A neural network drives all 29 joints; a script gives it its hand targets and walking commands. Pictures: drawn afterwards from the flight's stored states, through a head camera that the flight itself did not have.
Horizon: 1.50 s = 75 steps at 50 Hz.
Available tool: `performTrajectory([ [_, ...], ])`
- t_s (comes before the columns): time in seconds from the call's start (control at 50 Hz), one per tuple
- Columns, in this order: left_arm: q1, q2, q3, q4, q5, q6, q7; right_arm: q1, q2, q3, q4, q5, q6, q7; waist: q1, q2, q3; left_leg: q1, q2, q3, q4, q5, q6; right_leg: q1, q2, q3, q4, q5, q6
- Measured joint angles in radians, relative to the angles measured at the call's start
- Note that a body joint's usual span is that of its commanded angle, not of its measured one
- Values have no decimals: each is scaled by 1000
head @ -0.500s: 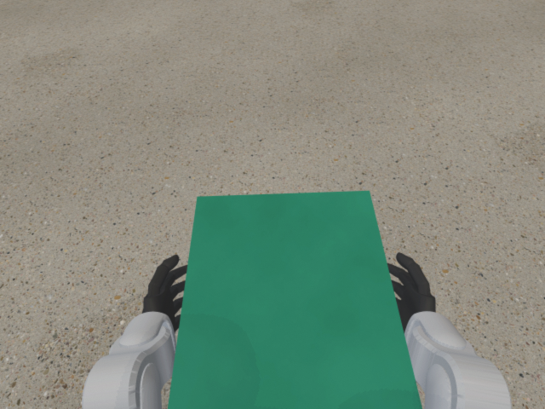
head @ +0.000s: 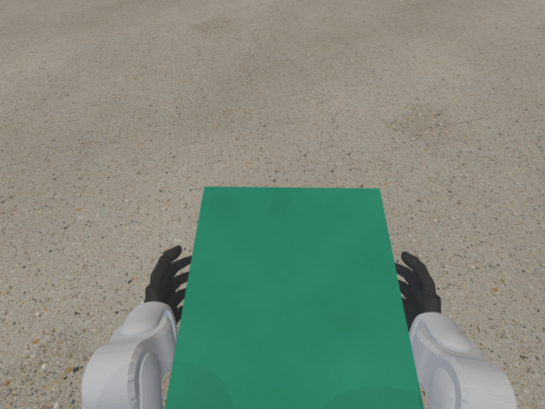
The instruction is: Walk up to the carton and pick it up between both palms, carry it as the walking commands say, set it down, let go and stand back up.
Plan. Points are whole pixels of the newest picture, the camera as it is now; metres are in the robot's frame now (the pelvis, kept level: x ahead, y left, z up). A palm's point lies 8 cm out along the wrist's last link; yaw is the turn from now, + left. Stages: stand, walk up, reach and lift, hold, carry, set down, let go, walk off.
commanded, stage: carry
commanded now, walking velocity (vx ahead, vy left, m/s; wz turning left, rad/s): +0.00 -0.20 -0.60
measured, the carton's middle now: (288, 315) +0.26 +0.01 +0.03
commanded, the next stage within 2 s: none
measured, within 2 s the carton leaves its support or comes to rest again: neither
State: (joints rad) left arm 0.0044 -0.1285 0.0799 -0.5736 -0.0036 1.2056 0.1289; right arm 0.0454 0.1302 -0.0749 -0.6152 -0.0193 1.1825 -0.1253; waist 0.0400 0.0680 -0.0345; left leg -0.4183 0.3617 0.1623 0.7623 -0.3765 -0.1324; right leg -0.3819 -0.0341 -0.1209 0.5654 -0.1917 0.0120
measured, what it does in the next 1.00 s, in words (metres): steps to the right, turning right: left foot, then right foot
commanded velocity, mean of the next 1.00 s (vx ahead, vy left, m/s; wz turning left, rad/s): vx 0.00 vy -0.20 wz -0.60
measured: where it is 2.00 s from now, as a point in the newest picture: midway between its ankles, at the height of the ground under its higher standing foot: outside the picture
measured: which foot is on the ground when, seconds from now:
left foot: up 0.00-0.28, down 0.30-0.64, up 0.66-1.00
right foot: down 0.00-0.30, up 0.32-0.62, down 0.64-1.00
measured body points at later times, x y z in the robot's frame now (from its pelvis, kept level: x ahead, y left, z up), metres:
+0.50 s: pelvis -0.08 -0.10 +0.03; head -0.06 -0.08 +0.48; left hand +0.20 -0.01 +0.09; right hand +0.11 -0.31 +0.10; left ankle -0.02 +0.02 -0.72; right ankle -0.10 -0.25 -0.64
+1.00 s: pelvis -0.19 -0.22 +0.02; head -0.16 -0.22 +0.47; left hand +0.10 -0.22 +0.08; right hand -0.08 -0.49 +0.09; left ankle -0.14 -0.13 -0.70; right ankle -0.14 -0.29 -0.71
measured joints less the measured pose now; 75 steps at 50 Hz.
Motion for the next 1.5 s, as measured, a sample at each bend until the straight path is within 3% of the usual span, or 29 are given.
performTrajectory([
  [0.04,6,-1,-8,39,8,-18,0,-15,-1,-17,31,4,10,0,-14,-7,15,-84,-59,-66,215,-190,3,-39,7,34,68,-78,-3],
  [0.06,13,-1,-12,63,12,-25,0,-16,-1,-23,51,5,14,0,-22,-5,26,-116,-85,-81,296,-218,8,-57,17,42,92,-94,-13],
  [0.12,51,-5,-12,71,15,-30,0,4,1,-15,71,5,17,-1,-48,-33,56,-166,-168,-68,409,-154,21,-77,38,67,79,-37,-42],
  [0.26,76,-8,-18,-1,20,-58,0,15,3,-7,38,35,-33,-1,-51,-88,48,-70,-289,-35,104,-109,68,-106,125,98,-3,62,-90],
  [0.3,76,-7,-10,-9,22,-53,0,14,3,1,50,38,-43,-1,-43,-110,25,11,-309,-26,-75,-20,109,-112,151,114,-21,85,-95],
  [0.32,70,-6,0,-4,20,-44,-1,14,3,9,64,32,-48,-1,-38,-133,20,27,-310,-13,-113,50,139,-116,150,122,-11,50,-65],
  [0.36,69,-6,2,14,20,-34,-1,23,4,10,79,26,-45,-1,-26,-120,9,43,-273,3,-144,95,161,-168,144,75,173,-116,-17],
  [0.42,64,-5,-9,15,20,-14,-1,53,8,5,58,23,-39,-1,-23,-87,10,80,-227,10,-211,128,139,-221,95,68,458,-154,6],
  [0.46,57,-4,-14,2,16,-10,-1,55,9,2,32,21,-33,-1,-18,-67,12,90,-196,19,-238,149,120,-220,54,85,507,-144,19],
  [0.52,34,-1,-13,-13,14,-5,-1,36,7,0,11,19,-26,-1,-8,-35,13,85,-138,38,-243,167,91,-187,11,92,446,-164,38],
  [0.6,17,0,6,-23,8,6,-1,6,2,11,10,9,-12,-1,-8,-9,5,57,-55,55,-189,160,38,-64,-13,36,185,-192,35],
  [0.64,13,0,8,-20,4,9,-1,2,2,11,6,3,-2,-1,-4,-8,-6,25,-17,52,-123,140,5,13,-4,4,26,-142,19],
  [0.66,12,-1,0,-7,6,0,-1,-5,0,2,6,4,4,-1,-2,5,-4,-1,1,30,-64,90,7,11,12,-3,7,-31,7],
  [0.7,24,-2,-12,27,16,-14,-1,-12,0,-16,33,11,17,-1,-13,2,8,-71,-52,-44,132,-138,5,-35,25,13,78,-31,-23],
  [0.72,34,-2,-12,42,20,-14,-1,-9,1,-16,50,11,20,-1,-23,-10,16,-106,-88,-63,236,-187,8,-42,28,24,85,-51,-37],
  [0.8,73,-7,-15,59,21,-23,-1,13,2,-12,70,9,25,-1,-54,-50,44,-176,-197,-60,425,-117,24,-43,59,57,27,-18,-69],
  [0.88,88,-9,-16,22,14,-52,-1,21,3,-4,43,20,-3,-2,-61,-74,41,-148,-264,-43,331,-91,40,-47,110,86,-33,35,-106],
  [0.98,87,-9,-13,-14,19,-47,-2,18,3,2,33,31,-20,-2,-51,-100,5,-44,-309,-37,80,-81,76,-48,165,112,-130,113,-132],
  [1.02,90,-10,-11,-31,23,-35,-1,17,3,6,33,36,-19,-2,-41,-113,-11,68,-312,-18,-135,-57,100,-40,192,123,-173,145,-126],
  [1.04,89,-9,-6,-37,25,-29,-1,17,3,11,41,37,-24,-1,-39,-123,-19,112,-304,-4,-234,19,118,-46,202,126,-172,147,-85],
  [1.08,78,-7,-4,-25,24,-19,0,24,4,11,50,34,-31,-2,-37,-113,-15,111,-266,2,-246,108,133,-122,201,81,47,-51,2],
  [1.14,67,-5,-15,-25,22,2,0,53,8,4,24,30,-24,-2,-25,-90,4,141,-216,12,-276,122,113,-225,135,53,424,-122,33],
  [1.18,59,-4,-20,-30,19,5,0,56,9,0,4,28,-20,-2,-19,-78,15,151,-186,20,-282,127,92,-241,81,72,498,-120,36],
  [1.24,50,-2,-22,-37,15,5,0,52,9,-1,-14,26,-14,-2,-10,-50,18,146,-128,35,-256,119,60,-220,21,85,447,-145,36],
  [1.3,37,-2,-13,-32,13,15,1,41,7,3,-10,18,-5,-2,-9,-18,18,138,-67,46,-208,100,19,-141,-14,53,283,-158,34],
  [1.36,29,-1,-7,-36,8,22,0,36,6,8,-17,10,2,-2,-6,-3,8,94,-9,37,-94,52,-22,-19,-17,-5,58,-131,23],
  [1.38,25,-1,-9,-25,8,14,0,22,3,2,-13,10,6,-2,-1,6,11,59,5,10,-7,-8,-9,-27,-1,-10,51,-59,10],
  [1.44,33,-3,-17,35,18,-16,0,-3,1,-19,37,13,19,-2,-17,-9,36,-70,-98,-87,310,-239,14,-96,17,16,151,-77,-39],
  [1.5,59,-6,-18,54,24,-25,0,7,1,-18,68,16,15,-2,-38,-38,59,-141,-182,-71,427,-189,27,-99,44,39,109,-45,-53],
])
